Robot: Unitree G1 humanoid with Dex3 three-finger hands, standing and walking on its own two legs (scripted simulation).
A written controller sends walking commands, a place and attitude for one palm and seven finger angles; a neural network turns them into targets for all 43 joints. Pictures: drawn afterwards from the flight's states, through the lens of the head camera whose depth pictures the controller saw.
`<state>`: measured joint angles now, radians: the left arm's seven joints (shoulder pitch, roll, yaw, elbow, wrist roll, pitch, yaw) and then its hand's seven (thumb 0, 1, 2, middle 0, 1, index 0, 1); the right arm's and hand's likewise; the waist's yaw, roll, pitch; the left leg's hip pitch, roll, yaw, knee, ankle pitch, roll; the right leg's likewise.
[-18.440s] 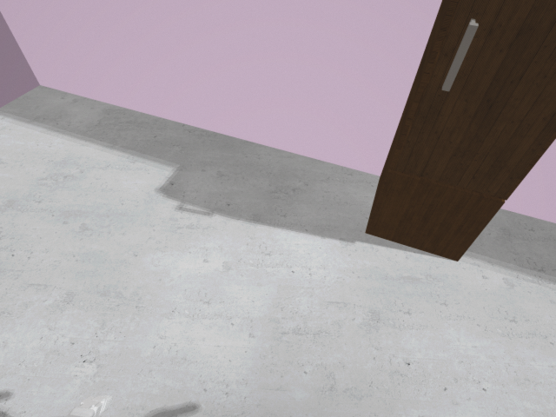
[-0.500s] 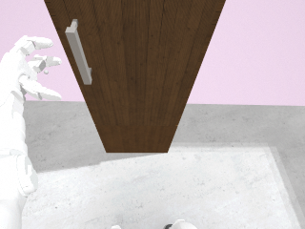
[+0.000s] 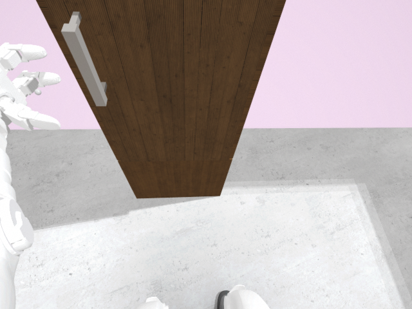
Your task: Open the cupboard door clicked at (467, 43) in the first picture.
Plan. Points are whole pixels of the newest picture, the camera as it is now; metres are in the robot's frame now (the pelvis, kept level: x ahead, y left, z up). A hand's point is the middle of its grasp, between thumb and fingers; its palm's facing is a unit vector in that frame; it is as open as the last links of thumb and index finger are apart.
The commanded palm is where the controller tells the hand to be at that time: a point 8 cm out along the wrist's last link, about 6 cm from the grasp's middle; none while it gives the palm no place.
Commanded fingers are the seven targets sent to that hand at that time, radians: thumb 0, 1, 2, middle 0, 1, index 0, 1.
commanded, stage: slide the fingers in behind the handle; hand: left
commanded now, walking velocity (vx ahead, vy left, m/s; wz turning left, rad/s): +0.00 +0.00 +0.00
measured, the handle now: (90, 64) +0.55 +0.19 +0.12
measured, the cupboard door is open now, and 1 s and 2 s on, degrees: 0 0 0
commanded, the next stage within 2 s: close the thumb around the handle in 1.68 s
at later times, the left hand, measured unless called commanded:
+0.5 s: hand (59, 86) +0.49 +0.24 +0.12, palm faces -0.05 -1.00 +0.00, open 14.0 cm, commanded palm +0.46 +0.28 +0.12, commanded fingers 0.00 -0.50 0.30 -0.30 -1.20 -0.30 -1.20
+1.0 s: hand (74, 93) +0.47 +0.21 +0.12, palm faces -0.01 -1.00 +0.00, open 14.0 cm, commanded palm +0.45 +0.25 +0.12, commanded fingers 0.00 -0.50 0.30 -0.30 -1.20 -0.30 -1.20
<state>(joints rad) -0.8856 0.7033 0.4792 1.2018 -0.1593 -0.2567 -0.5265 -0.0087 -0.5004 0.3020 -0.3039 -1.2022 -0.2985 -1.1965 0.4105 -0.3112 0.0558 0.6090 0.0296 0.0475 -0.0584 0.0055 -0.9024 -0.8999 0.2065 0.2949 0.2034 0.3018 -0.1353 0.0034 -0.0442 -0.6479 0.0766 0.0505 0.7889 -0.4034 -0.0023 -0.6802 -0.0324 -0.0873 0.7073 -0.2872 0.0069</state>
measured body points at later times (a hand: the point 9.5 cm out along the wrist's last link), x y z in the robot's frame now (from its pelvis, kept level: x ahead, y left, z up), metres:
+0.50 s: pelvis +0.01 +0.01 +0.00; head +0.11 +0.03 +0.44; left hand +0.49 +0.29 +0.12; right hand +0.03 -0.25 -0.11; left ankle -0.02 +0.12 -0.71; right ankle +0.03 -0.13 -0.71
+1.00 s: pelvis +0.00 +0.00 +0.00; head +0.08 +0.01 +0.44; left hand +0.47 +0.26 +0.12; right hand +0.05 -0.27 -0.11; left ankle -0.02 +0.12 -0.71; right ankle +0.03 -0.13 -0.71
